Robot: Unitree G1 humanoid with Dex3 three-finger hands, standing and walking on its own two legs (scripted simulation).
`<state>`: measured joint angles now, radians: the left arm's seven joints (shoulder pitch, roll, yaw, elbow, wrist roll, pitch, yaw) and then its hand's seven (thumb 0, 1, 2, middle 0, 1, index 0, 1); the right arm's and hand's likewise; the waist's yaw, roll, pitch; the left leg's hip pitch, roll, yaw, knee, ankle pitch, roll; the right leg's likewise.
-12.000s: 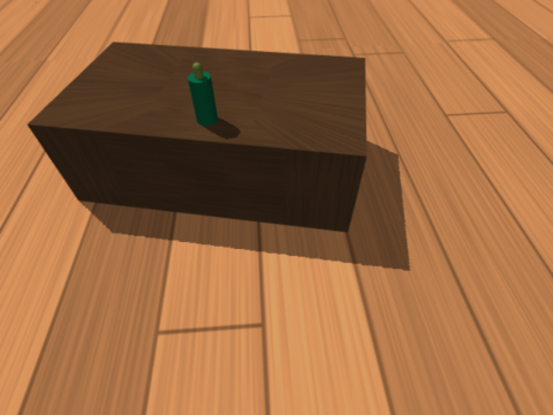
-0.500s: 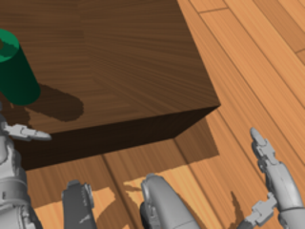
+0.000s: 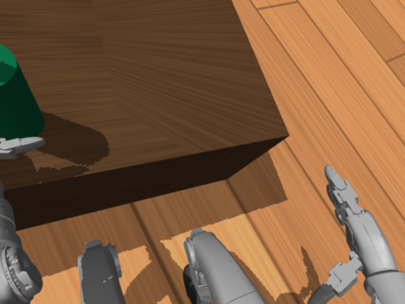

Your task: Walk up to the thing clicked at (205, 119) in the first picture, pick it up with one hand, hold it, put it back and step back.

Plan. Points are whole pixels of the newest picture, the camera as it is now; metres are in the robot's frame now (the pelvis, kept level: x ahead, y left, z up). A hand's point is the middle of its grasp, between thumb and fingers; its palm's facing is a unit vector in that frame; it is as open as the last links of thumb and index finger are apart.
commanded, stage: close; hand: left
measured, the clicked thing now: out of the picture +0.52 +0.25 -0.01
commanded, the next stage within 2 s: settle in 0.28 s
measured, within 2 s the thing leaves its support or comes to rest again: leaves its support in 1.02 s
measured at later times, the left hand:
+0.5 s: hand out of the picture +0.52 +0.28 -0.04, palm faces +0.32 -0.95 +0.00, open 11.1 cm
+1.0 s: hand (7, 119) +0.49 +0.24 -0.04, palm faces +0.26 -0.97 -0.05, open 11.3 cm
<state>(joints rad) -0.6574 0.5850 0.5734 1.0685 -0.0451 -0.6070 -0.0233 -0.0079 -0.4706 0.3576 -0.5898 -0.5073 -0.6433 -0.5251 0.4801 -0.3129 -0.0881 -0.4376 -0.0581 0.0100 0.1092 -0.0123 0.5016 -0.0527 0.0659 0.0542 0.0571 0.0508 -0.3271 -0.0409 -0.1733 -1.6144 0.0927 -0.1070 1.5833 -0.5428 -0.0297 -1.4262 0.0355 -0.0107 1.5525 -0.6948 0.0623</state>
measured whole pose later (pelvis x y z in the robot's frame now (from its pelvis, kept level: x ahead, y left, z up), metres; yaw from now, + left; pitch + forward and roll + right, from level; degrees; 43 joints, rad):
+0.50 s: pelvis +0.00 +0.01 +0.00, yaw +0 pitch +34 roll -8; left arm -0.74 0.66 0.57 1.10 -0.01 -0.59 -0.03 -0.01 -0.61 0.72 -0.78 -1.01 -0.86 -1.04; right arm 0.49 -0.32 -0.09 -0.47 -0.06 0.01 0.14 -0.01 0.51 -0.06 0.07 0.05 0.06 0.05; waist -0.36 -0.04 -0.17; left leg -1.64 0.09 -0.12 1.59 -0.55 -0.02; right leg -1.44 0.03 -0.02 1.54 -0.69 0.06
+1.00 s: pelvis +0.01 +0.01 +0.03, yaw +0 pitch +31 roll -7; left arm -0.60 0.54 0.51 1.02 0.01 -0.52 0.00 -0.06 -0.61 0.75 -0.69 -1.16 -0.77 -1.21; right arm 0.45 -0.29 -0.05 -0.34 -0.07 0.05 0.09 -0.01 0.51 -0.07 0.06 0.05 0.06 0.05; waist -0.33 -0.04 -0.16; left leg -1.51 0.09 -0.10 1.50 -0.54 -0.02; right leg -1.31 0.03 -0.01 1.45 -0.67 0.06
